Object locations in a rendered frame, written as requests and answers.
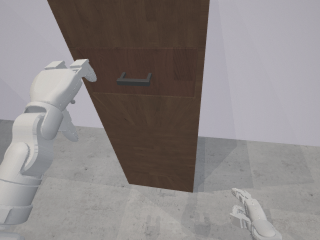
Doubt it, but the handle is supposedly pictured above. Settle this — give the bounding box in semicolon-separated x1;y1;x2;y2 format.
116;72;152;87

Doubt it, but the robot left hand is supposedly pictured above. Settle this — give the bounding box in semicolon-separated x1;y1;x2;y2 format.
29;59;97;142

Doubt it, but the cabinet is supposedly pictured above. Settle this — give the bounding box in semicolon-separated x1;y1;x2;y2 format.
47;0;210;193

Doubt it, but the robot right hand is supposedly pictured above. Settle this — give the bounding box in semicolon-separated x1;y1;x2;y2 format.
230;188;268;233

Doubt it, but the robot right forearm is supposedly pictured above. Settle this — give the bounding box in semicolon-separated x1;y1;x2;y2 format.
250;219;283;240

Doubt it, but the drawer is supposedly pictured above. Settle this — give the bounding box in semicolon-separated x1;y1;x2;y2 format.
75;47;199;97

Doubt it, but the robot left forearm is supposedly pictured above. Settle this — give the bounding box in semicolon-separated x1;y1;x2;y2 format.
0;101;64;230

